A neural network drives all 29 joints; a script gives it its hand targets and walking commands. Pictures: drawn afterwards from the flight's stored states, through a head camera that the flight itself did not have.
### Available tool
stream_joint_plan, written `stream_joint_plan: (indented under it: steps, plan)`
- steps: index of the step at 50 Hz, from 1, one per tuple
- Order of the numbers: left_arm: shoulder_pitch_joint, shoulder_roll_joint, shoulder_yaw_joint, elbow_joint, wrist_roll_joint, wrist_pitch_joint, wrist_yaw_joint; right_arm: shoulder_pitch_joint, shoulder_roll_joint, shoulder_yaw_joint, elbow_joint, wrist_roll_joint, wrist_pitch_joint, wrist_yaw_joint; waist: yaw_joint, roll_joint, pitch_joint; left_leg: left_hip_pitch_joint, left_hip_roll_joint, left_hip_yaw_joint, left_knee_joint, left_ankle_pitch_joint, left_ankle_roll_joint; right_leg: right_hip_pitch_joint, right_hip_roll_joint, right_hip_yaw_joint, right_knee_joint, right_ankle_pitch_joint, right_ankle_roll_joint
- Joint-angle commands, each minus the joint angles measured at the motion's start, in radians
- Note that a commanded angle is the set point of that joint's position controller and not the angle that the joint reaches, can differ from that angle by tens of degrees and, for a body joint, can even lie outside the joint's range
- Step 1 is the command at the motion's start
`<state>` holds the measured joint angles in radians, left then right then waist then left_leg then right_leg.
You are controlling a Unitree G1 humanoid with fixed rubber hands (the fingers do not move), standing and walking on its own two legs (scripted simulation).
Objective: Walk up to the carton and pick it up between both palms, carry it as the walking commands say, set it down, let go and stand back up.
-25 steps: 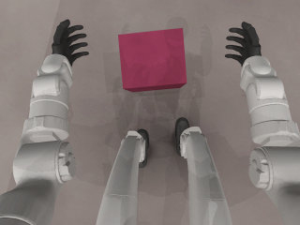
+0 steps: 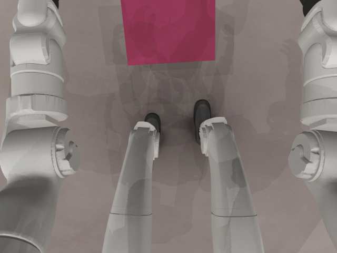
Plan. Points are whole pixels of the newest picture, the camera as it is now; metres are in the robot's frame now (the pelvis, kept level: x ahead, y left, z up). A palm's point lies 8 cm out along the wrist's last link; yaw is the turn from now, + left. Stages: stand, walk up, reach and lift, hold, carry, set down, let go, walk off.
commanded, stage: reach and lift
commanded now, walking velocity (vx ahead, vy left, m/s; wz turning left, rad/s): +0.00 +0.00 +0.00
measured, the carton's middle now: (169, 29) +0.52 +0.02 -0.53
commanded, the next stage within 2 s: none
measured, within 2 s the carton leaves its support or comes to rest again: neither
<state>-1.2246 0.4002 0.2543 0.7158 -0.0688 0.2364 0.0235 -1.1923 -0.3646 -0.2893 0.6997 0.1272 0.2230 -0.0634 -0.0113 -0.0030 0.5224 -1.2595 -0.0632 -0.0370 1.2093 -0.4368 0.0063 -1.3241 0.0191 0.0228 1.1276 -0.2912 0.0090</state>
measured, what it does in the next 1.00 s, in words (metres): lowers itself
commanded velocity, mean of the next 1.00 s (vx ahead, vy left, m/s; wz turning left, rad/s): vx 0.00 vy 0.00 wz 0.00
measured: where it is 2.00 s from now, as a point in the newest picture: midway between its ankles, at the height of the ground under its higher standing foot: (177, 137)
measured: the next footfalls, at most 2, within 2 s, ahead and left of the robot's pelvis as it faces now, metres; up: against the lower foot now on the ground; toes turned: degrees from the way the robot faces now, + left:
none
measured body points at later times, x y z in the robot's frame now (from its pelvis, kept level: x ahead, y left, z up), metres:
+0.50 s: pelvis -0.06 +0.00 -0.17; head +0.32 -0.01 +0.06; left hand +0.51 +0.21 -0.33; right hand +0.51 -0.22 -0.34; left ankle +0.06 +0.11 -0.62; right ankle +0.11 -0.12 -0.62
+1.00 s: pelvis -0.03 +0.00 -0.27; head +0.36 +0.01 -0.05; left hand +0.51 +0.22 -0.48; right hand +0.52 -0.21 -0.47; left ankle +0.06 +0.11 -0.62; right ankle +0.11 -0.12 -0.62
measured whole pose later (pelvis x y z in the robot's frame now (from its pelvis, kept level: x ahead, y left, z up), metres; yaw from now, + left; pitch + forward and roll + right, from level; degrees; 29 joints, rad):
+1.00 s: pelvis -0.03 +0.00 -0.27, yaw +2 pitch +33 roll +0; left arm -1.40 0.46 0.09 0.97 -0.26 0.17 0.08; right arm -1.38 -0.43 -0.18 0.94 0.20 0.15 -0.12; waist -0.03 0.02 0.52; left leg -2.10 -0.08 0.02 2.21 -0.68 0.01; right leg -2.19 0.02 0.03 2.12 -0.51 0.04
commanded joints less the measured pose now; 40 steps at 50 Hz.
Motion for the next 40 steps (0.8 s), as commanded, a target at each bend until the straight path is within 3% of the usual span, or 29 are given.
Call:
stream_joint_plan:
  steps: [1, 3, 4, 5, 8, 9, 10, 11, 12, 13, 14, 15, 16, 17, 18, 20, 21, 24, 25, 27, 28, 29, 30, 31, 32, 34, 37, 38, 40]
  plan:
    - [-0.299, 0.111, 0.016, -0.04, -0.026, -0.109, -0.011, -0.313, -0.061, 0.017, -0.033, -0.03, -0.11, 0.012, 0.022, -0.055, -1.806, 0.146, 0.006, 0.015, -0.003, 0.452, -0.019, 0.618, 0.024, 0.008, 0.176, 0.492, 0.007]
    - [-0.45, 0.132, -0.014, -0.119, -0.046, -0.113, -0.011, -0.419, -0.106, 0.001, -0.091, -0.022, -0.115, -0.006, -0.026, -0.022, -1.963, 0.118, -0.001, 0.01, 0.075, 0.486, -0.031, 0.652, 0.032, -0.001, 0.253, 0.568, -0.001]
    - [-0.461, 0.2, -0.005, -0.112, -0.058, -0.127, -0.005, -0.431, -0.125, 0.009, -0.13, -0.028, -0.132, -0.019, -0.041, -0.092, -1.998, 0.063, 0.003, 0.008, 0.085, 0.46, -0.01, 0.685, 0.025, -0.011, 0.264, 0.575, 0.003]
    - [-0.554, 0.22, -0.013, -0.246, -0.084, -0.13, 0.003, -0.514, -0.164, 0.013, -0.21, 0.018, -0.12, -0.034, -0.005, -0.032, -2.207, 0.111, -0.012, 0.026, 0.149, 0.47, -0.025, 0.725, 0.04, 0.003, 0.34, 0.575, -0.008]
    - [-0.604, 0.367, 0.012, -0.252, -0.119, -0.071, 0.027, -0.668, -0.245, 0.023, -0.389, 0.03, -0.061, -0.098, 0.018, -0.126, -2.486, 0.14, -0.02, 0.056, 0.263, 0.435, -0.01, 0.867, 0.043, -0.001, 0.429, 0.566, 0.021]
    - [-0.63, 0.4, -0.004, -0.176, -0.108, -0.068, 0.04, -0.623, -0.215, 0.051, -0.279, 0.074, -0.044, -0.109, 0.07, -0.017, -2.365, 0.045, -0.016, 0.091, 0.283, 0.367, -0.025, 0.77, 0.04, 0.022, 0.438, 0.451, 0.013]
    - [-0.615, 0.385, -0.071, -0.159, -0.139, -0.035, 0.042, -0.639, -0.317, -0.022, -0.273, 0.006, -0.027, -0.123, -0.021, -0.012, -2.373, 0.125, -0.011, 0.045, 0.288, 0.294, -0.021, 0.679, 0.052, -0.054, 0.479, 0.346, 0.012]
    - [-0.678, 0.429, -0.064, -0.166, -0.131, -0.009, 0.052, -0.622, -0.288, -0.01, -0.268, 0.034, 0.008, -0.138, -0.007, 0.02, -2.381, 0.185, 0.002, 0.063, 0.298, 0.233, -0.02, 0.581, 0.053, -0.066, 0.466, 0.2, 0.02]
    - [-0.618, 0.39, -0.042, 0.025, -0.107, 0.014, 0.052, -0.535, -0.263, 0.01, -0.017, 0.019, 0.042, -0.13, 0.024, 0.104, -2.11, 0.042, 0.005, 0.074, 0.312, 0.13, -0.032, 0.436, 0.04, -0.052, 0.471, 0.082, 0.008]
    - [-0.609, 0.405, -0.078, -0.031, -0.087, 0.04, 0.054, -0.578, -0.303, -0.004, -0.107, 0.053, 0.063, -0.134, -0.003, 0.109, -2.107, 0.104, 0.012, 0.067, 0.239, 0.052, -0.03, 0.434, 0.026, -0.082, 0.418, -0.001, 0.022]
    - [-0.61, 0.39, -0.089, 0.098, -0.062, 0.056, 0.058, -0.523, -0.31, -0.021, 0.058, 0.03, 0.079, -0.127, -0.015, 0.136, -1.997, 0.043, 0.028, 0.067, 0.272, -0.023, -0.045, 0.29, 0.015, -0.097, 0.452, -0.09, 0.007]
    - [-0.66, 0.394, -0.061, 0.025, -0.094, 0.068, 0.06, -0.652, -0.317, 0.017, -0.17, 0.057, 0.087, -0.128, 0.008, 0.071, -2.087, 0.097, 0.027, 0.083, 0.281, -0.056, -0.036, 0.363, 0.019, -0.082, 0.394, -0.146, 0.013]
    - [-0.767, 0.379, -0.119, -0.172, -0.143, 0.088, 0.075, -0.708, -0.321, 0.022, -0.231, 0.084, 0.106, -0.123, -0.026, 0.102, -2.259, 0.197, 0.047, 0.043, 0.303, -0.034, -0.034, 0.387, 0.008, -0.11, 0.465, -0.086, 0.007]
    - [-0.692, 0.347, -0.125, -0.065, -0.161, 0.108, 0.078, -0.634, -0.314, 0.034, -0.132, 0.092, 0.125, -0.122, -0.027, 0.146, -2.181, 0.14, 0.036, 0.086, 0.3, -0.101, -0.032, 0.376, 0.012, -0.098, 0.423, -0.177, -0.004]
    - [-0.672, 0.315, -0.148, -0.141, -0.18, 0.079, 0.085, -0.603, -0.286, 0.05, -0.095, 0.106, 0.095, -0.111, -0.036, 0.144, -2.115, 0.074, 0.039, 0.057, 0.339, -0.081, -0.016, 0.335, 0.01, -0.081, 0.48, -0.107, -0.016]
    - [-0.652, 0.275, -0.136, 0.083, -0.163, 0.074, 0.065, -0.582, -0.25, 0.067, 0.073, 0.085, 0.08, -0.087, -0.014, 0.11, -1.904, -0.05, 0.041, 0.052, 0.388, -0.095, -0.012, 0.154, 0.015, -0.056, 0.517, -0.187, -0.016]
    - [-0.635, 0.305, -0.095, -0.04, -0.162, 0.053, 0.065, -0.581, -0.283, 0.029, -0.058, 0.072, 0.065, -0.086, -0.021, 0.04, -2.005, 0.008, 0.036, 0.056, 0.371, -0.011, -0.006, 0.203, 0.026, -0.074, 0.514, -0.074, -0.012]
    - [-0.651, 0.28, -0.11, -0.088, -0.176, 0.001, 0.05, -0.573, -0.214, 0.056, -0.033, 0.065, 0.012, -0.067, -0.004, -0.035, -1.978, -0.163, 0.035, 0.057, 0.459, 0.09, 0.011, 0.33, 0.022, -0.029, 0.614, 0.125, -0.022]
    - [-0.586, 0.283, -0.101, 0.062, -0.17, -0.015, 0.042, -0.601, -0.158, 0.124, -0.003, 0.081, -0.006, -0.059, 0.017, -0.137, -1.914, -0.357, 0.024, 0.065, 0.497, 0.011, 0.021, 0.421, 0.019, 0.007, 0.63, 0.11, -0.017]
    - [-0.605, 0.265, -0.113, -0.021, -0.188, -0.073, 0.035, -0.625, -0.168, 0.124, -0.065, 0.097, -0.053, -0.06, 0.001, -0.112, -1.981, -0.37, 0.019, 0.073, 0.578, 0.133, 0.014, 0.442, 0.019, 0.011, 0.74, 0.282, -0.014]
    - [-0.596, 0.283, -0.098, -0.016, -0.178, -0.09, 0.041, -0.607, -0.123, 0.164, -0.03, 0.13, -0.063, -0.053, 0.052, -0.093, -1.992, -0.381, 0.016, 0.076, 0.602, 0.169, 0.011, 0.413, 0.021, 0.019, 0.77, 0.306, -0.01]
    - [-0.642, 0.276, -0.102, -0.079, -0.174, -0.091, 0.051, -0.625, -0.223, 0.085, -0.101, 0.116, -0.08, -0.062, 0.012, 0.01, -2.06, -0.292, 0.024, 0.068, 0.605, 0.209, 0.003, 0.347, 0.022, -0.005, 0.776, 0.304, -0.015]
    - [-0.626, 0.273, -0.103, -0.098, -0.182, -0.098, 0.051, -0.611, -0.208, 0.098, -0.185, 0.112, -0.096, -0.064, 0.005, -0.035, -2.184, -0.262, 0.014, 0.065, 0.634, 0.306, -0.002, 0.428, 0.018, -0.026, 0.799, 0.424, -0.008]
    - [-0.629, 0.303, -0.106, -0.104, -0.189, -0.093, 0.064, -0.628, -0.218, 0.126, -0.182, 0.146, -0.08, -0.073, 0.059, 0.01, -2.215, -0.219, 0.017, 0.089, 0.66, 0.277, -0.009, 0.438, 0.014, 0.005, 0.802, 0.378, -0.015]
    - [-0.682, 0.321, -0.119, -0.24, -0.203, -0.093, 0.068, -0.716, -0.259, 0.091, -0.308, 0.145, -0.09, -0.088, 0.047, 0.016, -2.332, -0.154, 0.013, 0.073, 0.666, 0.354, -0.016, 0.436, 0.017, -0.014, 0.831, 0.445, -0.02]
    - [-0.611, 0.382, -0.05, -0.054, -0.157, -0.064, 0.085, -0.581, -0.316, 0.038, -0.111, 0.086, -0.054, -0.098, 0.035, 0.057, -2.091, -0.209, 0.013, 0.076, 0.664, 0.206, -0.024, 0.281, 0.027, -0.038, 0.826, 0.21, -0.002]
    - [-0.505, 0.342, -0.038, -0.045, -0.157, -0.046, 0.085, -0.554, -0.287, 0.076, -0.181, 0.1, -0.041, -0.097, 0.048, 0.005, -2.082, -0.205, 0.013, 0.084, 0.676, 0.216, -0.017, 0.311, 0.016, -0.03, 0.829, 0.227, 0.007]
    - [-0.532, 0.328, -0.084, 0.045, -0.156, -0.039, 0.083, -0.547, -0.273, 0.048, -0.058, 0.081, -0.038, -0.105, -0.02, 0.011, -1.971, -0.263, 0.027, 0.048, 0.655, 0.083, -0.017, 0.247, 0.012, -0.066, 0.851, 0.121, 0.008]
    - [-0.508, 0.242, -0.107, 0.005, -0.17, -0.048, 0.066, -0.496, -0.243, 0.046, -0.017, 0.055, -0.043, -0.083, -0.036, 0.037, -1.877, -0.291, 0.023, 0.065, 0.671, 0.114, -0.025, 0.146, 0.008, -0.066, 0.841, 0.151, 0.004]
